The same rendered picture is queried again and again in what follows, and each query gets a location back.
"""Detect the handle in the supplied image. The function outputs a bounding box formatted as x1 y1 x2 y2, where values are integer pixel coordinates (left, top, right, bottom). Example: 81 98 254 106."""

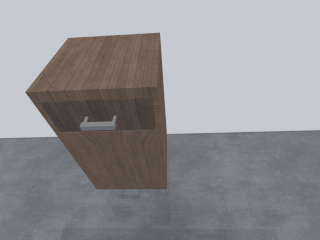
79 115 117 131

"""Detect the cabinet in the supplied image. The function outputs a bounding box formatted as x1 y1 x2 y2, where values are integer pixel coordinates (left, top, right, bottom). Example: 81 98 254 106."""
25 32 167 190

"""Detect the drawer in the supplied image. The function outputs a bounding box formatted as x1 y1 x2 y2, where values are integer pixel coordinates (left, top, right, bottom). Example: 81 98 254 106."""
39 97 156 132

